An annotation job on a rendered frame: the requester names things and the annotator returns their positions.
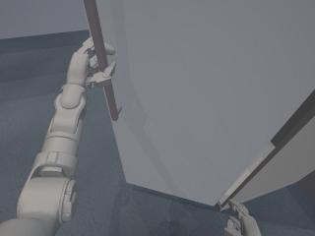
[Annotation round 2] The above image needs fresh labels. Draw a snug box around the robot left upper arm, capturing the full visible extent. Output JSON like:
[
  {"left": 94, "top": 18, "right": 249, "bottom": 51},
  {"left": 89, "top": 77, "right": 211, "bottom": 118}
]
[{"left": 0, "top": 177, "right": 78, "bottom": 236}]

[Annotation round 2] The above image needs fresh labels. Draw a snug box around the fridge door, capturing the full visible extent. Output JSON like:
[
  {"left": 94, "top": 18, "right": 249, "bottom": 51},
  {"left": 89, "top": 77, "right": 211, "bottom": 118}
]
[{"left": 82, "top": 0, "right": 315, "bottom": 207}]

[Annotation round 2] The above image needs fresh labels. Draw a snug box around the handle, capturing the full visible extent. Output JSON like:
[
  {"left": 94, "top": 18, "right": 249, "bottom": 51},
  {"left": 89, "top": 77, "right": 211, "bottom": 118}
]
[{"left": 83, "top": 0, "right": 122, "bottom": 121}]

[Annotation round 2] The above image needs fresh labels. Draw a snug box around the robot left hand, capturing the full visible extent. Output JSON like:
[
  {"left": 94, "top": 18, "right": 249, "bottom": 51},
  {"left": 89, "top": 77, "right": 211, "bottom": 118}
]
[{"left": 66, "top": 36, "right": 116, "bottom": 91}]

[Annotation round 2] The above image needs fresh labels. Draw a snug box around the left robot forearm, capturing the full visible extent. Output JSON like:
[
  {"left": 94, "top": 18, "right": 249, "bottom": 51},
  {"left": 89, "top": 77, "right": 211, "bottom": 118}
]
[{"left": 17, "top": 84, "right": 88, "bottom": 217}]

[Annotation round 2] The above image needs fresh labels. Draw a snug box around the robot right hand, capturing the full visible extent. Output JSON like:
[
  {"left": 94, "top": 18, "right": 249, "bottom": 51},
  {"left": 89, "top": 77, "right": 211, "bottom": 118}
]
[{"left": 224, "top": 199, "right": 262, "bottom": 236}]

